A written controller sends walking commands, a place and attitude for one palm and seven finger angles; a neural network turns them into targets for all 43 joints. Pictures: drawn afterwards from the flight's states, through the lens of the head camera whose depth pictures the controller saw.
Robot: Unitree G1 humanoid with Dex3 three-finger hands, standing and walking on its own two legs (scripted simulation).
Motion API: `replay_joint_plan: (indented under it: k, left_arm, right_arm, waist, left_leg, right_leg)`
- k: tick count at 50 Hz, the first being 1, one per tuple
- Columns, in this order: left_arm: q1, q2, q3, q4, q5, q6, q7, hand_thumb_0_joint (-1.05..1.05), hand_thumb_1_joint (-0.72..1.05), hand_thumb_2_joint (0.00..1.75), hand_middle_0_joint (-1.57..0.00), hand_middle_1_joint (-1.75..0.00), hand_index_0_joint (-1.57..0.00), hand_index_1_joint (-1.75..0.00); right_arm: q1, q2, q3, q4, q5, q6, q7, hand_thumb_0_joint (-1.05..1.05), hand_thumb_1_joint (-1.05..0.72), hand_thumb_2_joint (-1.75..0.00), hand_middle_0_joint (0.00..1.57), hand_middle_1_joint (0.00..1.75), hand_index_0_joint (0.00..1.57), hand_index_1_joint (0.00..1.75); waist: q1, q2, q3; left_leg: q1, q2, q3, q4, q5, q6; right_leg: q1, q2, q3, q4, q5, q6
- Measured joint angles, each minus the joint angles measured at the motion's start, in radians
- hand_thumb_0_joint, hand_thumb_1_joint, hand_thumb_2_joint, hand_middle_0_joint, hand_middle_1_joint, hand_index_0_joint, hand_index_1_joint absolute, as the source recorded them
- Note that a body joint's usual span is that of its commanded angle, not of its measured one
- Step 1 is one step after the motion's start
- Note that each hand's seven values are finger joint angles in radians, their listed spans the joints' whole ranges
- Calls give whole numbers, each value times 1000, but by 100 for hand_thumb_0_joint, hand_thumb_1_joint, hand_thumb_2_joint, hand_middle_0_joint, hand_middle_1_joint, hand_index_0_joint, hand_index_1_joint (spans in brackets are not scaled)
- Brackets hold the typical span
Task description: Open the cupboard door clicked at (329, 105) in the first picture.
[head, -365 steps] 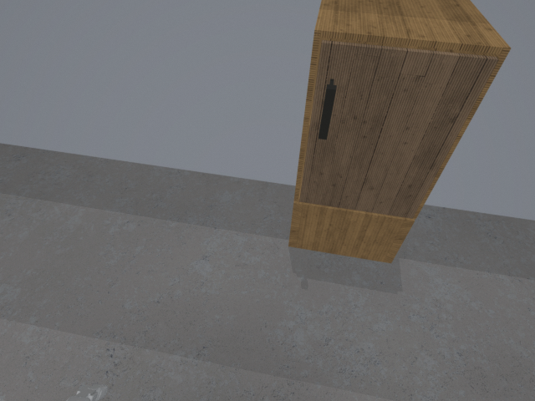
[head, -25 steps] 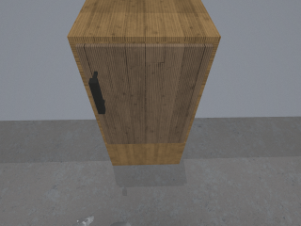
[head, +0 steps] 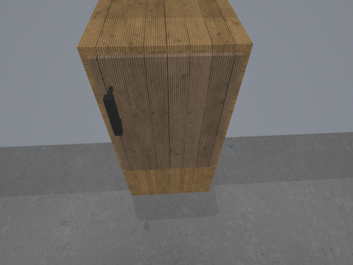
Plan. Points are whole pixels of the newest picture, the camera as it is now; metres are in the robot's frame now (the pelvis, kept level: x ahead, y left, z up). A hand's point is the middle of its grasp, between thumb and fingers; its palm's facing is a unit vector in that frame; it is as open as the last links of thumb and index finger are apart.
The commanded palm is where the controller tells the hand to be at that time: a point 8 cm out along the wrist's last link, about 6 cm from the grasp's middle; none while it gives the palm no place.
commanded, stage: look again from close up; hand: left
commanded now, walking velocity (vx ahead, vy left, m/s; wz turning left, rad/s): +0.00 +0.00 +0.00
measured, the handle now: (114, 111) +0.54 +0.22 -0.01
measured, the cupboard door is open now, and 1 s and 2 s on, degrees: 0 0 0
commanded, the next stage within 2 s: raise the hand with hooked fingers in 0.44 s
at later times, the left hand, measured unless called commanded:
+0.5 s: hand out of the picture +0.04 +0.16 -0.17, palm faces +0.04 -0.98 -0.21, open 7.3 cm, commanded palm none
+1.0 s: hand (104, 257) +0.16 +0.17 -0.08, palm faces +0.13 -0.99 +0.02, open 8.8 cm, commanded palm +0.16 +0.24 -0.04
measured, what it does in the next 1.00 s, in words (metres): lowers itself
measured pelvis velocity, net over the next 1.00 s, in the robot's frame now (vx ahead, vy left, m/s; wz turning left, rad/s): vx -0.02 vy -0.03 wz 0.05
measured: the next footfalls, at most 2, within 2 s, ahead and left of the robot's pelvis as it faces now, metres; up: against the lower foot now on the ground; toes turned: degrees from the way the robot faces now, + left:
none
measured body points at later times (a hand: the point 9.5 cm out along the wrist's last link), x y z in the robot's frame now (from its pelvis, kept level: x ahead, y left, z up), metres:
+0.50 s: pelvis +0.04 -0.02 +0.00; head +0.05 -0.03 +0.45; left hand +0.04 +0.21 -0.15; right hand +0.04 -0.23 -0.16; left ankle -0.01 +0.11 -0.73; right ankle +0.01 -0.12 -0.73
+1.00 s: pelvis -0.02 -0.03 -0.08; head +0.03 -0.01 +0.37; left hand +0.14 +0.23 -0.07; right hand +0.23 -0.27 -0.09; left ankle -0.01 +0.11 -0.73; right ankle +0.01 -0.12 -0.73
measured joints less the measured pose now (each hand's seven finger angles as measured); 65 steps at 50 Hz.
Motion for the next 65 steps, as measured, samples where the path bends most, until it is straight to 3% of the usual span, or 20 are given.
replay_joint_plan:
  k: [2,5,15,28,29,30,33,35,37,39,42,44,45,48,51,55,58,61,65]
  left_arm:
    - [-3,-19,-18,13,4,-8,4,0,91,90,-19,-30,-19,-30]
    - [5,-15,-22,39,-3,-16,8,1,92,90,-20,-30,-20,-30]
    - [-14,-4,-21,54,-8,-23,8,1,93,90,-20,-30,-20,-30]
    - [-16,-5,-18,64,-7,-24,13,0,92,90,-20,-30,-20,-30]
    - [35,-3,-8,-92,-45,42,21,1,93,90,-20,-30,-20,-30]
    - [96,5,5,-277,-71,62,31,2,94,90,-20,-30,-20,-30]
    - [164,24,10,-645,-129,-6,88,3,93,89,-20,-32,-20,-31]
    - [135,21,27,-789,-151,-59,83,3,90,88,-20,-33,-20,-33]
    - [70,19,59,-847,-157,-160,50,2,86,87,-20,-35,-20,-34]
    - [6,19,97,-851,-178,-286,-18,2,82,85,-20,-37,-20,-37]
    - [-36,16,136,-832,-232,-466,-182,1,76,83,-20,-41,-20,-40]
    - [-23,16,148,-807,-253,-535,-287,0,71,81,-21,-43,-21,-43]
    - [-7,17,150,-798,-258,-540,-322,0,69,80,-21,-45,-21,-44]
    - [53,25,157,-794,-265,-495,-356,0,61,77,-22,-49,-22,-49]
    - [103,33,175,-839,-264,-470,-309,1,54,74,-23,-54,-23,-53]
    - [99,58,190,-965,-270,-516,-260,1,44,71,-23,-60,-23,-59]
    - [22,88,180,-1005,-280,-526,-295,1,37,68,-23,-64,-23,-64]
    - [-73,124,175,-964,-290,-448,-357,1,30,65,-23,-69,-24,-68]
    - [-121,141,201,-889,-315,-264,-379,0,21,61,-24,-75,-25,-74]
  right_arm:
    - [-10,-18,-2,-7,-4,3,9,0,-90,-90,20,30,20,30]
    - [-8,-11,8,-7,-2,-13,10,0,-90,-90,20,30,20,30]
    - [-38,3,32,23,0,-28,-17,2,-93,-90,20,30,20,30]
    - [-83,-12,25,40,9,-29,-16,1,-91,-90,20,30,20,30]
    - [-71,-20,28,2,20,-37,-21,1,-92,-90,20,30,20,30]
    - [-49,-27,28,-39,28,-80,-34,1,-92,-90,20,30,20,30]
    - [-25,-61,10,-125,54,-201,-63,2,-92,-90,20,30,21,30]
    - [-48,-90,-5,-185,53,-242,-66,1,-92,-90,20,30,20,30]
    - [-91,-112,-18,-250,40,-264,-61,1,-91,-90,20,30,20,30]
    - [-140,-119,-29,-312,29,-279,-48,1,-91,-90,20,30,20,30]
    - [-200,-122,-44,-407,24,-290,-16,1,-91,-90,20,30,20,30]
    - [-224,-132,-51,-471,27,-289,-2,1,-91,-90,20,30,20,30]
    - [-230,-138,-53,-500,30,-284,1,1,-91,-90,20,30,20,30]
    - [-236,-150,-59,-570,35,-264,-3,1,-90,-90,20,30,20,30]
    - [-230,-143,-52,-600,34,-257,-15,1,-90,-90,20,30,20,30]
    - [-210,-111,-8,-575,27,-259,-33,1,-90,-90,20,30,20,30]
    - [-194,-87,38,-536,29,-260,-41,1,-90,-90,20,30,20,30]
    - [-171,-60,72,-507,42,-244,-47,1,-90,-90,20,30,21,30]
    - [-117,-44,85,-507,55,-215,-54,1,-90,-90,21,31,21,30]
  waist:
    - [-14,38,8]
    - [-28,22,-10]
    - [6,19,-42]
    - [15,2,-13]
    - [20,1,-10]
    - [30,-2,-10]
    - [32,4,-37]
    - [15,18,-62]
    - [-1,21,-94]
    - [-3,2,-130]
    - [4,-43,-155]
    - [10,-64,-161]
    - [15,-70,-165]
    - [36,-77,-166]
    - [54,-65,-157]
    - [69,-41,-149]
    - [61,-11,-145]
    - [40,10,-145]
    - [1,18,-139]
  left_leg:
    - [-19,15,-31,43,-10,-2]
    - [5,4,-35,34,-24,-5]
    - [83,-17,-33,-32,-23,-9]
    - [96,-7,-36,-66,-2,-24]
    - [86,-3,-34,-54,-8,-22]
    - [88,-2,-29,-62,-15,-21]
    - [59,-16,-40,-48,-11,-22]
    - [11,-24,-55,-11,-13,-19]
    - [-69,-28,-61,49,-26,-19]
    - [-169,-26,-53,127,-47,-22]
    - [-310,-14,-41,259,-91,-32]
    - [-390,-8,-43,345,-121,-37]
    - [-425,-6,-46,384,-135,-38]
    - [-511,-3,-60,482,-167,-40]
    - [-569,2,-85,554,-190,-39]
    - [-624,7,-120,618,-206,-38]
    - [-649,9,-137,642,-207,-35]
    - [-655,9,-131,635,-198,-30]
    - [-617,7,-99,573,-173,-15]
  right_leg:
    - [-6,24,-15,27,-15,-5]
    - [3,14,-17,53,-43,-5]
    - [53,-6,-15,52,-78,-5]
    - [70,4,-22,17,-69,-16]
    - [61,8,-21,21,-67,-16]
    - [50,9,-16,32,-69,-18]
    - [23,-6,-26,61,-83,-17]
    - [-16,-17,-41,93,-92,-14]
    - [-94,-24,-46,155,-107,-14]
    - [-203,-26,-37,242,-131,-19]
    - [-352,-20,-23,378,-170,-32]
    - [-431,-17,-23,460,-196,-38]
    - [-465,-17,-25,496,-209,-40]
    - [-541,-18,-37,581,-239,-44]
    - [-580,-15,-60,629,-256,-47]
    - [-608,-9,-93,658,-262,-48]
    - [-618,-7,-109,661,-256,-45]
    - [-623,-6,-103,648,-241,-37]
    - [-599,-7,-73,593,-209,-23]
